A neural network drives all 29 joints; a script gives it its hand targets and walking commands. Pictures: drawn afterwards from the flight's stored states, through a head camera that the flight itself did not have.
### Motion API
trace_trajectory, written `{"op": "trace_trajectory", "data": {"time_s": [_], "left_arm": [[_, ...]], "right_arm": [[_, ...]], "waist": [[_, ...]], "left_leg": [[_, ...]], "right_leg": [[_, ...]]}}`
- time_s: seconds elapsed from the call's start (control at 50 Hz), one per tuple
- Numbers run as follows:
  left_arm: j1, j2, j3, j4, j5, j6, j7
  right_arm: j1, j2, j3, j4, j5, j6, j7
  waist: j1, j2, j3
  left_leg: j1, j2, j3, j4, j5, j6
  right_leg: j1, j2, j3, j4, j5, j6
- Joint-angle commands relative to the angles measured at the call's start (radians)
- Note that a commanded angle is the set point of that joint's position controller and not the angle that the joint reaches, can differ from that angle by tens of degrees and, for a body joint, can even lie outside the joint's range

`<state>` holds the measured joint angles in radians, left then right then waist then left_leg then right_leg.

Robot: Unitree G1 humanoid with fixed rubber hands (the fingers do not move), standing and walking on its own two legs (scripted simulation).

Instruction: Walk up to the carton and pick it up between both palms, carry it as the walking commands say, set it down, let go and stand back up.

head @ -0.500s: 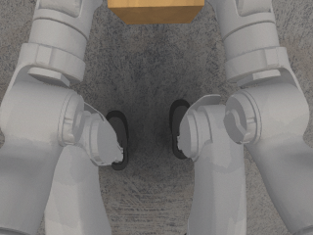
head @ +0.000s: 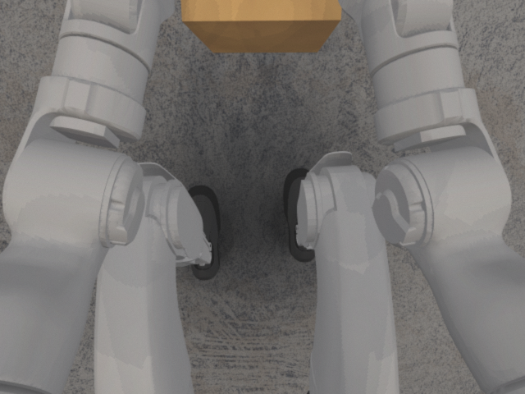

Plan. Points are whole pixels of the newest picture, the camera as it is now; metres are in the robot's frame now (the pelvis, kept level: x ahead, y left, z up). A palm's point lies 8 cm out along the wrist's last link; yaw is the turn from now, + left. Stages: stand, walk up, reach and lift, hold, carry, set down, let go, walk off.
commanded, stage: reach and lift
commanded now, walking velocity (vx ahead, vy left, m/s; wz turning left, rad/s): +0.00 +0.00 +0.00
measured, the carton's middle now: out of the picture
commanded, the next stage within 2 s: none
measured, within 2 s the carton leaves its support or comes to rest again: neither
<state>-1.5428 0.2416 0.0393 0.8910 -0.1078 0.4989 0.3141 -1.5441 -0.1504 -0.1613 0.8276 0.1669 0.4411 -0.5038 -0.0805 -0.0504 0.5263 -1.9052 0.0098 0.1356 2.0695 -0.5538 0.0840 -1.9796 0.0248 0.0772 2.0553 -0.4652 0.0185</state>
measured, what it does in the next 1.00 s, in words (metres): rises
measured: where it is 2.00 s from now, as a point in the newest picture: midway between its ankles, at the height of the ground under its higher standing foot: (253, 239)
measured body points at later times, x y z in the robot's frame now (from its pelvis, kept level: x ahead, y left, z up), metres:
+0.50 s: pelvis -0.01 +0.00 +0.04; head +0.31 -0.03 +0.35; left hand +0.57 +0.07 -0.04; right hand +0.55 -0.17 -0.02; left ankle +0.14 +0.09 -0.38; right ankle +0.16 -0.13 -0.38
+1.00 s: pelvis -0.02 +0.00 +0.09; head +0.28 -0.03 +0.42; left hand +0.55 +0.07 +0.03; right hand +0.53 -0.17 +0.05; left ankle +0.14 +0.09 -0.38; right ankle +0.16 -0.13 -0.38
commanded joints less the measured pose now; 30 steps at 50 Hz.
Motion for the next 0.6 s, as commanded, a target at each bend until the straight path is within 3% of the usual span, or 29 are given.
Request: {"op": "trace_trajectory", "data": {"time_s": [0.0,0.02,0.04,0.06,0.08,0.1,0.12,0.14,0.16,0.18,0.2,0.22,0.24,0.26,0.28,0.3,0.32,0.34,0.36,0.38,0.4,0.44,0.46,0.48,0.5,0.52,0.54,0.56,0.58], "left_arm": [[-0.917,-1.282,-0.317,-0.550,-0.168,-0.138,-0.419],[-0.947,-1.245,-0.320,-0.631,-0.175,-0.135,-0.417],[-0.894,-1.255,-0.290,-0.545,-0.150,-0.125,-0.418],[-0.894,-1.261,-0.286,-0.503,-0.142,-0.125,-0.421],[-0.932,-1.256,-0.298,-0.555,-0.147,-0.129,-0.422],[-0.914,-1.278,-0.294,-0.517,-0.151,-0.130,-0.424],[-0.954,-1.253,-0.314,-0.598,-0.172,-0.125,-0.424],[-0.934,-1.246,-0.253,-0.523,-0.123,-0.119,-0.424],[-0.940,-1.291,-0.256,-0.522,-0.143,-0.121,-0.425],[-0.934,-1.272,-0.278,-0.545,-0.149,-0.109,-0.429],[-0.816,-1.293,-0.257,-0.409,-0.124,-0.116,-0.433],[-0.893,-1.291,-0.261,-0.550,-0.146,-0.117,-0.438],[-0.843,-1.269,-0.258,-0.487,-0.137,-0.116,-0.437],[-0.942,-1.236,-0.223,-0.581,-0.124,-0.119,-0.435],[-0.968,-1.260,-0.296,-0.677,-0.165,-0.114,-0.430],[-0.927,-1.247,-0.268,-0.561,-0.132,-0.106,-0.424],[-0.931,-1.242,-0.287,-0.608,-0.139,-0.108,-0.427],[-0.927,-1.259,-0.275,-0.541,-0.149,-0.112,-0.432],[-0.864,-1.317,-0.275,-0.579,-0.152,-0.107,-0.434],[-0.926,-1.284,-0.291,-0.607,-0.154,-0.106,-0.430],[-0.894,-1.287,-0.266,-0.557,-0.125,-0.096,-0.430],[-0.949,-1.257,-0.260,-0.571,-0.136,-0.108,-0.431],[-0.946,-1.266,-0.273,-0.618,-0.138,-0.099,-0.428],[-0.940,-1.269,-0.297,-0.648,-0.165,-0.094,-0.423],[-0.920,-1.236,-0.274,-0.610,-0.144,-0.099,-0.421],[-0.971,-1.225,-0.266,-0.634,-0.140,-0.100,-0.423],[-0.920,-1.216,-0.240,-0.578,-0.114,-0.092,-0.431],[-0.925,-1.223,-0.240,-0.591,-0.137,-0.101,-0.434],[-0.885,-1.243,-0.247,-0.543,-0.127,-0.090,-0.432]], "right_arm": [[-0.714,1.215,0.340,-0.375,0.089,-0.016,0.605],[-0.714,1.256,0.372,-0.419,0.096,0.003,0.603],[-0.745,1.250,0.363,-0.418,0.097,0.002,0.595],[-0.649,1.247,0.329,-0.312,0.060,0.004,0.597],[-0.638,1.274,0.328,-0.321,0.062,0.004,0.605],[-0.704,1.265,0.347,-0.353,0.085,0.000,0.606],[-0.734,1.255,0.359,-0.396,0.101,0.008,0.608],[-0.725,1.272,0.330,-0.310,0.084,0.018,0.615],[-0.703,1.275,0.321,-0.323,0.057,0.008,0.612],[-0.778,1.264,0.365,-0.442,0.102,0.011,0.609],[-0.653,1.267,0.326,-0.276,0.057,0.010,0.609],[-0.692,1.287,0.354,-0.398,0.081,0.016,0.608],[-0.693,1.284,0.362,-0.341,0.085,0.018,0.608],[-0.717,1.296,0.345,-0.385,0.069,0.032,0.612],[-0.708,1.285,0.368,-0.421,0.103,0.028,0.614],[-0.698,1.278,0.348,-0.386,0.085,0.028,0.609],[-0.699,1.302,0.381,-0.411,0.107,0.028,0.607],[-0.687,1.270,0.330,-0.345,0.060,0.026,0.604],[-0.754,1.296,0.380,-0.502,0.101,0.017,0.596],[-0.693,1.318,0.358,-0.387,0.089,0.030,0.605],[-0.724,1.305,0.368,-0.418,0.092,0.031,0.607],[-0.651,1.341,0.341,-0.317,0.063,0.042,0.613],[-0.775,1.338,0.403,-0.475,0.120,0.039,0.611],[-0.769,1.307,0.400,-0.519,0.123,0.038,0.604],[-0.723,1.294,0.350,-0.415,0.088,0.039,0.605],[-0.728,1.326,0.391,-0.435,0.098,0.043,0.605],[-0.688,1.372,0.385,-0.363,0.108,0.060,0.599],[-0.679,1.361,0.390,-0.363,0.094,0.060,0.597],[-0.695,1.365,0.387,-0.374,0.097,0.051,0.606]], "waist": [[0.013,0.087,-2.678],[0.041,0.049,-2.827],[0.020,0.034,-2.768],[0.026,0.085,-2.662],[0.020,0.069,-2.675],[0.018,0.043,-2.702],[0.027,0.062,-2.780],[0.057,0.071,-2.624],[0.018,0.058,-2.704],[0.067,0.067,-2.788],[0.037,0.033,-2.606],[0.046,0.050,-2.824],[0.054,0.010,-2.704],[0.055,0.015,-2.773],[0.035,0.058,-2.905],[0.029,0.054,-2.813],[0.072,0.056,-2.849],[-0.010,0.011,-2.751],[0.055,0.053,-2.888],[0.036,0.044,-2.825],[0.067,0.065,-2.820],[0.030,0.022,-2.743],[0.079,0.024,-2.875],[0.052,0.027,-2.941],[0.041,0.036,-2.806],[0.063,0.007,-2.906],[0.085,0.024,-2.791],[0.062,-0.009,-2.804],[0.074,-0.008,-2.808]], "left_leg": [[1.017,-0.197,-0.169,-0.280,0.394,-0.060],[1.072,-0.213,-0.150,-0.268,0.441,-0.061],[1.037,-0.199,-0.159,-0.285,0.420,-0.049],[0.997,-0.190,-0.163,-0.286,0.386,-0.060],[1.017,-0.195,-0.162,-0.300,0.387,-0.063],[1.014,-0.202,-0.176,-0.321,0.336,-0.046],[1.097,-0.201,-0.170,-0.299,0.399,-0.057],[0.977,-0.190,-0.169,-0.350,0.341,-0.052],[1.027,-0.200,-0.167,-0.352,0.309,-0.048],[1.063,-0.208,-0.162,-0.342,0.360,-0.050],[0.943,-0.190,-0.172,-0.333,0.359,-0.051],[1.086,-0.212,-0.136,-0.339,0.406,-0.052],[0.981,-0.201,-0.163,-0.350,0.382,-0.043],[1.034,-0.202,-0.152,-0.369,0.374,-0.043],[1.157,-0.200,-0.169,-0.360,0.447,-0.052],[1.110,-0.200,-0.175,-0.354,0.423,-0.053],[1.106,-0.210,-0.157,-0.357,0.410,-0.057],[1.041,-0.190,-0.188,-0.388,0.360,-0.043],[1.141,-0.213,-0.166,-0.385,0.419,-0.040],[1.126,-0.203,-0.178,-0.386,0.399,-0.046],[1.137,-0.199,-0.161,-0.394,0.389,-0.050],[1.082,-0.196,-0.176,-0.406,0.315,-0.040],[1.157,-0.200,-0.169,-0.417,0.383,-0.041],[1.200,-0.207,-0.181,-0.417,0.453,-0.047],[1.115,-0.201,-0.172,-0.421,0.420,-0.052],[1.154,-0.203,-0.172,-0.424,0.379,-0.041],[1.081,-0.200,-0.141,-0.443,0.342,-0.039],[1.094,-0.191,-0.152,-0.442,0.335,-0.033],[1.126,-0.191,-0.170,-0.454,0.327,-0.036]], "right_leg": [[0.991,0.143,-0.142,-0.213,0.323,-0.007],[1.066,0.159,-0.149,-0.193,0.367,0.004],[1.063,0.147,-0.151,-0.223,0.359,0.007],[0.994,0.156,-0.151,-0.211,0.326,-0.006],[0.994,0.153,-0.143,-0.225,0.327,-0.006],[1.022,0.148,-0.152,-0.224,0.301,0.006],[1.041,0.150,-0.158,-0.213,0.339,0.003],[0.991,0.140,-0.135,-0.250,0.266,-0.001],[1.045,0.147,-0.143,-0.257,0.263,-0.005],[1.081,0.150,-0.137,-0.259,0.299,0.006],[0.999,0.136,-0.133,-0.268,0.286,0.005],[1.122,0.163,-0.140,-0.281,0.343,0.008],[1.088,0.144,-0.128,-0.278,0.329,0.014],[1.125,0.159,-0.129,-0.284,0.316,0.012],[1.157,0.154,-0.140,-0.272,0.382,0.006],[1.107,0.150,-0.136,-0.288,0.348,0.005],[1.182,0.153,-0.114,-0.298,0.340,0.003],[1.128,0.149,-0.139,-0.297,0.325,0.005],[1.180,0.158,-0.130,-0.293,0.352,0.009],[1.121,0.161,-0.136,-0.292,0.322,0.003],[1.148,0.156,-0.126,-0.315,0.311,0.002],[1.100,0.155,-0.126,-0.332,0.266,0.003],[1.184,0.154,-0.124,-0.334,0.313,0.012],[1.221,0.167,-0.126,-0.341,0.372,0.007],[1.168,0.152,-0.117,-0.343,0.341,0.001],[1.240,0.159,-0.116,-0.343,0.325,0.009],[1.249,0.148,-0.091,-0.391,0.295,0.008],[1.242,0.152,-0.100,-0.373,0.280,0.011],[1.209,0.156,-0.122,-0.365,0.272,0.006]]}}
